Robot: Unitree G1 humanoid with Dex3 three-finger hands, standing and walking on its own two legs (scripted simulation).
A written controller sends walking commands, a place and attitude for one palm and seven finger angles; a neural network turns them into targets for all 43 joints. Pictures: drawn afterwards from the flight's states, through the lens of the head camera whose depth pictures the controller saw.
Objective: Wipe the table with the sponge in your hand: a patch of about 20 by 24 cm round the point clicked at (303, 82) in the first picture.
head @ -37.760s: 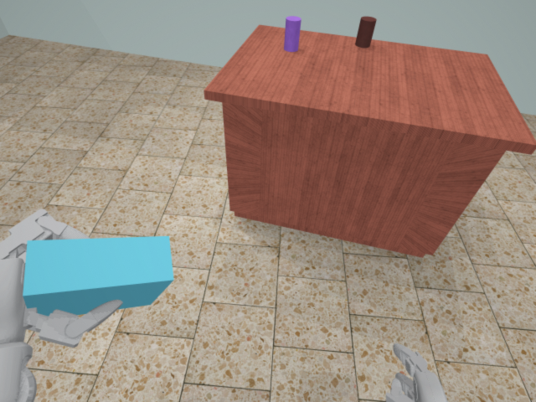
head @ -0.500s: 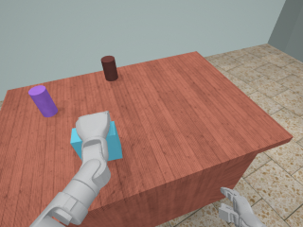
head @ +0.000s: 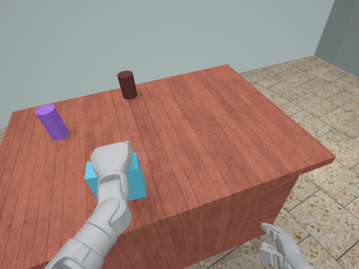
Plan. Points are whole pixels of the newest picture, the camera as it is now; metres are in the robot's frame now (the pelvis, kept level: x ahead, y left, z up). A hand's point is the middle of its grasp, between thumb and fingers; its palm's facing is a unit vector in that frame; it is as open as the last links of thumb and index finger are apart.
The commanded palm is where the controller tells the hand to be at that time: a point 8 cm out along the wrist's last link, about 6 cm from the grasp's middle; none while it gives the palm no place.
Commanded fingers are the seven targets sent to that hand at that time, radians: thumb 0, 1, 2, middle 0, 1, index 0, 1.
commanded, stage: wipe back along the third lane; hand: left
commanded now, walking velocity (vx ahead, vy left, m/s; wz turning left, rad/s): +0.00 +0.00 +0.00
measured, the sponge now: (120, 185) +0.32 +0.20 +0.00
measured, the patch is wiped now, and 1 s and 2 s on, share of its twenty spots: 0.95 0.95 0.95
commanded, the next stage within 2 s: slide back across to the middle lane in 0.18 s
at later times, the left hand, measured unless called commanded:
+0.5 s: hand (115, 180) +0.30 +0.19 +0.06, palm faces +0.06 -0.14 -0.99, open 9.6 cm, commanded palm +0.25 +0.20 +0.10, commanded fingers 0.00 0.10 1.30 -1.20 -1.60 -1.20 -1.60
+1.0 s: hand (89, 189) +0.27 +0.25 +0.06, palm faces +0.00 -0.12 -0.99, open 9.6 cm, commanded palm +0.23 +0.25 +0.11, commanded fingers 0.00 0.10 1.30 -1.20 -1.60 -1.20 -1.60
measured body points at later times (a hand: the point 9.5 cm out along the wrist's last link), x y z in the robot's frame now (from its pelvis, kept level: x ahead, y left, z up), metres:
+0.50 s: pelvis +0.00 -0.02 +0.00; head -0.03 -0.05 +0.45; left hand +0.29 +0.19 +0.11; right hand +0.24 -0.23 -0.07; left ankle -0.03 +0.11 -0.74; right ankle +0.00 -0.11 -0.74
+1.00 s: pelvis -0.01 -0.01 +0.00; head -0.03 -0.04 +0.45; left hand +0.26 +0.25 +0.11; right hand +0.22 -0.23 -0.08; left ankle -0.03 +0.11 -0.74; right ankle +0.00 -0.11 -0.74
